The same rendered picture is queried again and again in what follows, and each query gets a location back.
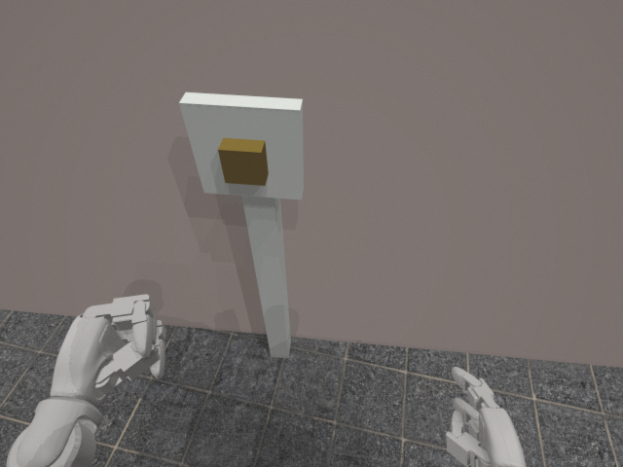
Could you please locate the robot left hand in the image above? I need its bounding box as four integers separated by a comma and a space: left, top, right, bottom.
50, 294, 166, 409

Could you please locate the panel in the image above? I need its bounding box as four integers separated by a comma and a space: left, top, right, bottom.
179, 92, 304, 358

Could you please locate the button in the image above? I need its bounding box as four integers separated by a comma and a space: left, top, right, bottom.
218, 138, 269, 186

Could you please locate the robot right hand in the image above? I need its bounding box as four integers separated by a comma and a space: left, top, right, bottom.
446, 367, 526, 467

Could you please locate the robot left forearm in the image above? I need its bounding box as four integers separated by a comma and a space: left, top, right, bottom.
6, 397, 103, 467

